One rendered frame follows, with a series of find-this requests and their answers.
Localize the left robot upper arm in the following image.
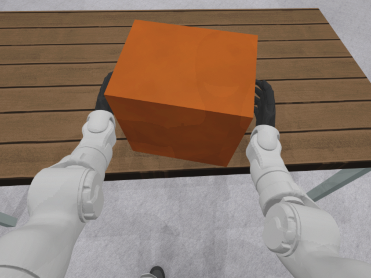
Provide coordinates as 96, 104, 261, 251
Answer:
0, 168, 104, 278

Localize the right robot upper arm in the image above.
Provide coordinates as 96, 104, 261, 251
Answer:
262, 202, 371, 278

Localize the left robot foot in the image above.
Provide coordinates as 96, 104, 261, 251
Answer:
150, 266, 165, 278

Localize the right robot hand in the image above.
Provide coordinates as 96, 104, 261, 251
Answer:
254, 79, 275, 127

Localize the left robot hand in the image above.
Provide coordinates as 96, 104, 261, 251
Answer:
95, 72, 114, 115

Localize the carton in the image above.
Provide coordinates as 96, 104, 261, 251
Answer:
104, 20, 258, 167

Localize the robot left forearm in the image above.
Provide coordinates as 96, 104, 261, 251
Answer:
27, 110, 117, 215

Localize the table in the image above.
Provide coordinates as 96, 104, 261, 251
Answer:
0, 8, 371, 227

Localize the robot right forearm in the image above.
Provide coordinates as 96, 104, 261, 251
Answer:
246, 125, 341, 243

